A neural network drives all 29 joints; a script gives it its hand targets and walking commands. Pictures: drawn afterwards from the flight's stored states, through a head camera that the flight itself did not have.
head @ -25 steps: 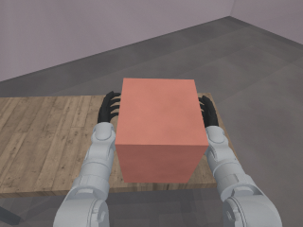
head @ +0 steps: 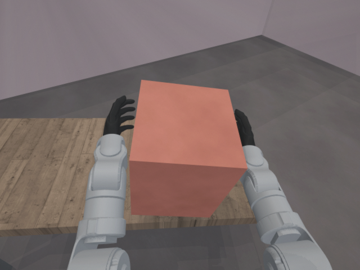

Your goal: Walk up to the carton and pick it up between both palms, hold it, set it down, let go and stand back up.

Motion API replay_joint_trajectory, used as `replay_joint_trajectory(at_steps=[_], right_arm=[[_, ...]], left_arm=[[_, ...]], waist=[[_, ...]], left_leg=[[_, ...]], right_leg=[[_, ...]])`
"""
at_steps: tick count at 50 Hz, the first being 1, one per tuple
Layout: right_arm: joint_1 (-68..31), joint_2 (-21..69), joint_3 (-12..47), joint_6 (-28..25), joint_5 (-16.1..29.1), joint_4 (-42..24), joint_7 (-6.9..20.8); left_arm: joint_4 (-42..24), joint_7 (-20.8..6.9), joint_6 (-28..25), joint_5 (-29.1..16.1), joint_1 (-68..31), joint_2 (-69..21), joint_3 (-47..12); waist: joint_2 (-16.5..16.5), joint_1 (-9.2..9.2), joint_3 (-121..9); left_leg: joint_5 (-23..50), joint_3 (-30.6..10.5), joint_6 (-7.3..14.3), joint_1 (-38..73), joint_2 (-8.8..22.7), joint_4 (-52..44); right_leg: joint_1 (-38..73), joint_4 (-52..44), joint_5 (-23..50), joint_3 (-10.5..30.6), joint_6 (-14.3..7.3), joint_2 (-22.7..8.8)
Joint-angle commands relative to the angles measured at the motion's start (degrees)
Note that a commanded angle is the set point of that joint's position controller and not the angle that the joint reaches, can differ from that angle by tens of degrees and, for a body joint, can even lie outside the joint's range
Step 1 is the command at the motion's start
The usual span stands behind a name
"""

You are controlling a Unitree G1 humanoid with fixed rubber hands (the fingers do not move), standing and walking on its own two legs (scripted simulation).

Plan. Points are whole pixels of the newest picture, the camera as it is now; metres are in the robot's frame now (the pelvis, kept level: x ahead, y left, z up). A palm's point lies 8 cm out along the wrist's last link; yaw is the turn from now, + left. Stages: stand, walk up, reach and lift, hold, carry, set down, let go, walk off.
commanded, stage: reach and lift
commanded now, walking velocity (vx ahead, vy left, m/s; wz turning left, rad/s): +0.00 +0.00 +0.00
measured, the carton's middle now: (178, 154) +0.36 +0.00 +0.08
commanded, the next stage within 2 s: hold in 0.98 s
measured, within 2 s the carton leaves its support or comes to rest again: neither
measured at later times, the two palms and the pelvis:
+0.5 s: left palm (112, 122) +0.38 +0.14 +0.17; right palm (244, 135) +0.37 -0.15 +0.14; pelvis +0.00 +0.00 +0.00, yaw +0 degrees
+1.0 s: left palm (107, 120) +0.36 +0.14 +0.19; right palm (246, 128) +0.36 -0.15 +0.17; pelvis +0.00 +0.00 +0.00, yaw +0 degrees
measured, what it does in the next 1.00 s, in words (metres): stands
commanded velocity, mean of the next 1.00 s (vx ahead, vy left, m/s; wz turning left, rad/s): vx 0.00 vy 0.00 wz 0.00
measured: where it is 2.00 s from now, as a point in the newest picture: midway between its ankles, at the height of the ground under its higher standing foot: outside the picture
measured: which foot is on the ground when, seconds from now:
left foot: down 0.00-1.00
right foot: down 0.00-1.00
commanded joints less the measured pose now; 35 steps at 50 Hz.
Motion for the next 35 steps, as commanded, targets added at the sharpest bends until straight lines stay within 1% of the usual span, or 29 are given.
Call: replay_joint_trajectory(at_steps=[1, 2, 3, 4, 5, 7, 8, 9, 10, 11, 13, 14, 15, 16, 17, 19, 20, 21, 22, 24, 25, 26, 28, 30, 31, 32, 33, 34, 35], right_arm=[[-41.0, 33.9, 19.2, -3.7, 0.7, -19.0, 5.4], [-41.6, 33.8, 18.1, -3.2, 0.2, -17.7, 5.6], [-42.2, 32.7, 16.7, -2.8, -0.7, -16.5, 5.7], [-42.7, 32.5, 16.5, -2.9, -0.6, -16.8, 5.9], [-43.8, 32.1, 15.8, -3.0, -1.0, -17.3, 6.2], [-44.5, 32.8, 15.5, -2.9, -0.9, -16.6, 6.1], [-44.4, 32.9, 15.9, -2.9, -0.6, -16.5, 6.1], [-44.3, 32.8, 16.0, -3.0, -0.1, -15.7, 6.0], [-43.4, 32.4, 16.1, -3.1, 0.3, -15.8, 5.7], [-44.1, 32.9, 16.3, -3.0, 0.6, -15.4, 5.5], [-43.4, 32.2, 15.5, -2.7, 0.5, -14.5, 5.5], [-44.3, 32.3, 15.2, -2.7, 0.4, -15.0, 5.6], [-43.4, 31.4, 14.3, -2.4, 0.1, -13.9, 5.7], [-44.2, 31.6, 13.7, -2.3, -0.3, -12.8, 5.8], [-43.7, 31.2, 13.1, -2.5, -0.7, -13.2, 5.8], [-44.7, 31.5, 13.5, -2.7, -0.3, -14.6, 5.7], [-45.6, 31.5, 14.5, -2.9, 0.3, -15.6, 5.8], [-44.7, 32.4, 16.3, -3.2, 1.3, -16.9, 5.6], [-45.4, 31.7, 17.3, -3.6, 2.1, -19.5, 5.3], [-44.8, 33.1, 19.4, -3.7, 3.1, -21.6, 4.7], [-44.1, 32.8, 20.1, -3.5, 3.4, -21.8, 4.3], [-42.8, 33.1, 20.7, -3.2, 3.6, -22.4, 3.9], [-42.1, 31.8, 21.2, -2.2, 3.3, -22.2, 3.4], [-39.3, 31.6, 21.0, -1.2, 2.9, -21.0, 3.0], [-39.8, 32.1, 21.3, -1.1, 3.0, -21.4, 3.0], [-40.1, 32.0, 21.4, -1.0, 3.3, -21.7, 3.0], [-39.4, 32.0, 21.1, -0.7, 3.6, -22.1, 3.0], [-40.3, 31.7, 21.6, -0.8, 4.2, -23.0, 2.9], [-39.5, 31.6, 21.9, -0.7, 4.8, -24.0, 2.9]], left_arm=[[-0.9, -8.6, 0.4, -5.1, -29.1, -32.9, -26.5], [0.3, -8.7, 1.1, -4.7, -29.5, -32.8, -25.7], [2.8, -9.1, 1.9, -3.9, -28.9, -32.2, -24.3], [3.3, -9.5, 2.2, -4.0, -29.1, -32.0, -23.4], [3.4, -9.6, 2.9, -3.5, -28.8, -32.2, -22.3], [1.7, -9.8, 3.6, -3.7, -30.6, -32.0, -22.3], [1.6, -9.9, 3.7, -4.0, -31.2, -31.7, -22.1], [1.3, -10.1, 3.7, -3.9, -31.0, -31.7, -22.7], [1.2, -10.2, 4.1, -3.7, -30.1, -31.6, -22.3], [0.8, -10.4, 4.2, -3.3, -30.2, -31.0, -21.9], [0.5, -10.6, 4.6, -3.1, -31.0, -31.1, -22.4], [0.2, -10.6, 4.7, -3.0, -31.4, -31.3, -22.0], [0.9, -10.7, 5.3, -2.6, -30.8, -31.1, -22.0], [1.4, -10.9, 5.5, -2.2, -31.8, -31.2, -21.2], [1.4, -11.0, 5.5, -2.3, -31.6, -31.1, -21.2], [0.8, -11.1, 5.8, -2.2, -31.3, -30.5, -20.7], [-0.8, -10.8, 5.6, -2.3, -31.9, -30.5, -21.0], [-2.6, -10.7, 5.4, -3.3, -31.4, -31.3, -22.9], [-2.9, -10.5, 5.4, -3.4, -30.4, -31.8, -23.5], [-5.6, -10.2, 4.8, -4.8, -30.3, -32.5, -25.6], [-5.4, -10.3, 4.8, -4.5, -30.1, -31.8, -25.8], [-5.1, -10.5, 5.0, -4.3, -28.3, -31.3, -25.3], [-4.1, -10.9, 5.9, -3.5, -26.7, -29.9, -24.3], [-3.7, -11.7, 6.7, -2.0, -24.6, -27.9, -22.5], [-5.6, -11.8, 6.7, -1.9, -26.1, -27.3, -22.3], [-6.2, -11.9, 6.9, -2.4, -26.6, -27.7, -22.5], [-6.4, -12.0, 7.2, -2.7, -26.0, -28.3, -22.8], [-8.0, -12.0, 7.4, -3.3, -27.0, -29.1, -24.1], [-8.5, -12.1, 7.8, -3.1, -26.0, -28.6, -23.9]], waist=[[2.6, 0.4, -20.5], [2.6, 0.17, -19.9], [2.0, 0.7, -18.2], [1.8, 0.4, -17.5], [1.5, 1.26, -18.0], [1.6, 0.93, -18.8], [1.6, 0.79, -18.3], [2.3, 0.08, -18.9], [2.9, 0.24, -18.0], [1.6, 0.1, -19.8], [4.1, -0.68, -18.5], [3.7, -0.28, -19.5], [4.2, -0.91, -16.4], [4.1, -1.04, -16.8], [4.0, -1.03, -16.5], [3.3, -0.75, -16.8], [3.3, -0.26, -19.1], [3.8, -0.82, -20.9], [4.2, -0.28, -22.0], [3.7, -0.78, -24.4], [3.3, -1.24, -24.6], [2.0, -1.17, -23.5], [1.5, -0.7, -21.6], [0.2, -0.49, -18.4], [0.8, -0.29, -18.4], [1.2, -0.33, -18.1], [1.4, -0.71, -17.0], [2.5, -1.29, -18.0], [2.7, -1.06, -18.0]], left_leg=[[8.9, -0.9, -2.0, 8.8, -0.6, -2.3], [6.6, -0.8, -1.8, 8.6, -0.4, -3.0], [3.4, -0.5, -1.3, 7.8, -0.2, -3.9], [2.8, -0.2, -1.2, 7.7, -0.2, -4.2], [3.0, 0.0, -1.1, 7.9, 0.0, -4.3], [2.6, 0.5, -0.8, 8.3, -0.1, -4.4], [3.8, 0.7, -0.7, 8.1, -0.3, -3.9], [6.0, 0.4, -1.0, 8.2, -0.4, -3.6], [8.0, 0.6, -1.3, 8.8, -0.4, -3.3], [8.2, 0.7, -1.2, 9.7, -0.8, -3.1], [8.1, 0.7, -1.9, 9.9, -0.6, -3.4], [7.8, 0.5, -1.8, 10.1, -0.5, -3.3], [7.4, 0.4, -1.9, 9.8, -0.1, -3.5], [6.1, 0.8, -1.9, 10.1, -0.3, -3.7], [5.3, 0.8, -1.7, 9.5, -0.2, -4.0], [6.6, 1.0, -1.6, 9.4, -0.5, -3.7], [8.4, 0.5, -1.6, 10.0, -0.3, -3.5], [13.8, 0.4, -2.1, 11.5, -0.4, -1.8], [16.2, 0.3, -2.3, 11.8, -0.4, -1.1], [21.3, 0.0, -2.7, 14.2, -0.8, 0.5], [20.7, -0.2, -2.7, 13.9, -0.9, 0.6], [20.0, -0.2, -2.3, 13.7, -0.8, 0.2], [17.4, -0.1, -1.8, 12.1, -0.9, -0.6], [15.1, 0.2, -1.2, 10.9, -1.2, -1.4], [14.4, 0.3, -1.3, 10.1, -1.4, -1.7], [13.8, 0.5, -1.3, 10.2, -1.4, -1.9], [15.3, 0.1, -1.3, 10.5, -1.4, -1.8], [17.0, 0.4, -2.0, 11.5, -1.4, -1.0], [18.1, 0.2, -2.0, 12.2, -1.4, -0.8]], right_leg=[[-0.1, -1.0, 7.6, -0.4, 1.6, 1.7], [-0.6, -1.3, 5.8, -0.4, 1.4, 1.6], [-1.1, -1.8, 3.2, -0.6, 1.6, 1.5], [-1.6, -1.9, 2.6, -0.6, 1.6, 1.5], [-1.4, -1.6, 2.0, -0.8, 1.4, 1.6], [-0.5, -1.8, 2.3, -0.7, 1.4, 1.5], [-0.5, -1.8, 3.8, -0.7, 2.0, 1.5], [0.7, -1.2, 6.3, -0.3, 1.9, 1.5], [1.5, -1.2, 7.8, -0.3, 1.9, 1.4], [2.4, -1.3, 8.6, -0.4, 2.1, 1.5], [1.8, -1.2, 7.4, -0.7, 1.8, 1.8], [1.7, -1.6, 6.7, -0.9, 1.6, 1.8], [0.7, -1.7, 5.5, -1.0, 1.5, 1.9], [1.0, -1.9, 4.7, -1.1, 1.5, 1.8], [0.9, -2.1, 3.8, -1.1, 1.6, 1.8], [1.8, -1.7, 5.8, -0.9, 1.7, 1.7], [2.7, -1.1, 7.2, -1.4, 1.8, 2.0], [3.6, -0.5, 11.8, -1.0, 2.0, 2.0], [4.4, -0.5, 13.5, -1.2, 1.9, 2.4], [5.1, 0.0, 18.6, -1.1, 2.2, 2.5], [5.8, 0.1, 19.1, -0.9, 2.3, 2.4], [5.9, 0.1, 19.8, -1.0, 2.7, 2.4], [5.9, -0.2, 17.8, -0.9, 2.9, 2.2], [7.4, -0.1, 18.9, -0.7, 3.7, 1.8], [7.9, 0.3, 18.8, -0.9, 3.8, 1.8], [7.5, 0.0, 18.0, -0.8, 3.4, 1.8], [7.0, 0.2, 19.5, -0.7, 3.5, 1.7], [7.4, 0.2, 20.0, -0.8, 3.1, 2.0], [7.3, 0.2, 20.6, -0.7, 3.0, 2.1]])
